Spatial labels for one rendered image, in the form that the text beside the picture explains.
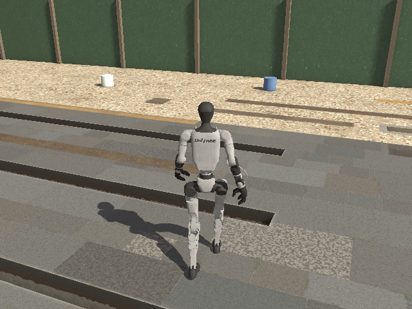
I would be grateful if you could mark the left robot upper arm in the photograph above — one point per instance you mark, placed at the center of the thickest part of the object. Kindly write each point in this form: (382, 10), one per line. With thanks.
(182, 147)

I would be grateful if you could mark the robot left hand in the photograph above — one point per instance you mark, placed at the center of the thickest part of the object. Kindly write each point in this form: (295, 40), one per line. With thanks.
(177, 175)

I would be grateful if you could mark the robot right hand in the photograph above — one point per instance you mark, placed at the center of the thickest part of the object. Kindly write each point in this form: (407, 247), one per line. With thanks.
(242, 196)

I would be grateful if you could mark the left robot foot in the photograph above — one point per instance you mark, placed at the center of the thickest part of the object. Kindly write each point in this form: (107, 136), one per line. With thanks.
(193, 272)

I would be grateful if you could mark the left robot forearm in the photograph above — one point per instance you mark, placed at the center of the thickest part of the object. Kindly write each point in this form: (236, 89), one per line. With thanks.
(178, 167)

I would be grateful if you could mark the robot right shin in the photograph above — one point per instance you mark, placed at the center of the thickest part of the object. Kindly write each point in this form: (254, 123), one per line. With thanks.
(218, 224)

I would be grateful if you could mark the right robot upper arm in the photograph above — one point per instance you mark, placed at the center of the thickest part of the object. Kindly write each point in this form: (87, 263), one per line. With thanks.
(229, 147)

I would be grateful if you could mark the right robot forearm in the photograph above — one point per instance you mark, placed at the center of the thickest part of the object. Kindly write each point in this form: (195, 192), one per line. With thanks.
(237, 174)

